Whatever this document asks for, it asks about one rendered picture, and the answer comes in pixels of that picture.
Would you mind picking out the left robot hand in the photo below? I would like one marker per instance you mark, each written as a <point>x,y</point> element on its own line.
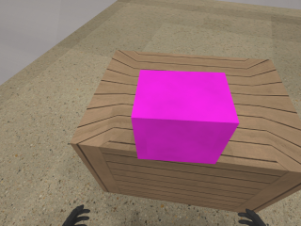
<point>73,217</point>

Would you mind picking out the pedestal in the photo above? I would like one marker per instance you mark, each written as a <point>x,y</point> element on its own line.
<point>260,165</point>

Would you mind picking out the carton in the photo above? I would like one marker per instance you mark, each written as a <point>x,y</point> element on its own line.
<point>182,116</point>

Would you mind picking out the right robot hand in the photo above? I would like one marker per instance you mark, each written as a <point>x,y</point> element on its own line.
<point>256,220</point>

